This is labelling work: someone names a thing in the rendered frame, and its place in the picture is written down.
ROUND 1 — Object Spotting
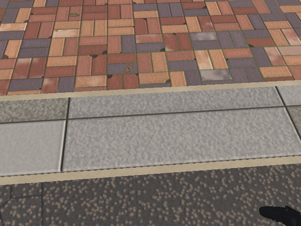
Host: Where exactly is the robot right hand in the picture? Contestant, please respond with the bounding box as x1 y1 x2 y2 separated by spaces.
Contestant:
259 205 301 226

